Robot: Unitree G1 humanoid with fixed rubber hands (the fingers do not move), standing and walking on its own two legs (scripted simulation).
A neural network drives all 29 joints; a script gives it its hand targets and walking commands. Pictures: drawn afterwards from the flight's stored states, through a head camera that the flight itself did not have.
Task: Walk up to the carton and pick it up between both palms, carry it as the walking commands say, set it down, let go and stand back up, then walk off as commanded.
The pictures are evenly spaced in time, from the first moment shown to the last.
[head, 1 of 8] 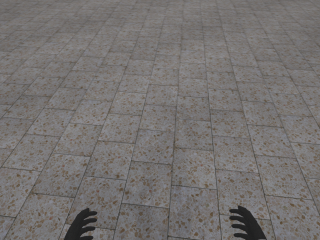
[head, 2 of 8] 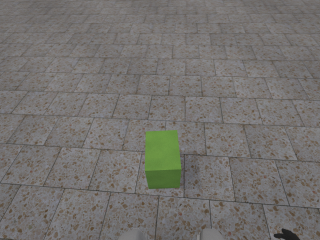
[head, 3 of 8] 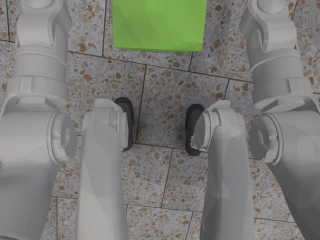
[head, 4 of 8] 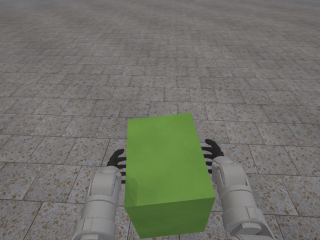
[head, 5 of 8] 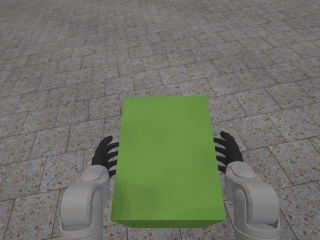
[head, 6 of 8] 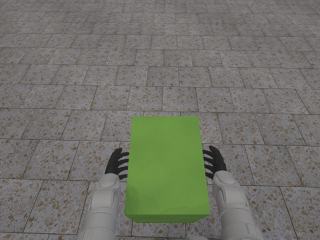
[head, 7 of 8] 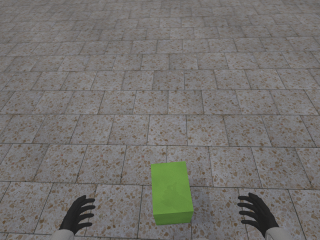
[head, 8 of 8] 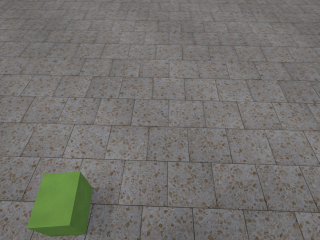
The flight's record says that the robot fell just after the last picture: no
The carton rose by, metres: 0.70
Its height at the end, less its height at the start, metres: +0.00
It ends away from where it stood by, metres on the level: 1.28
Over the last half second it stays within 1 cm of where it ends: yes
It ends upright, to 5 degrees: yes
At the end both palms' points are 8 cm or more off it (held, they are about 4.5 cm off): yes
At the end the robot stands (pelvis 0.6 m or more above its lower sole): yes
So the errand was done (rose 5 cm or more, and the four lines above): yes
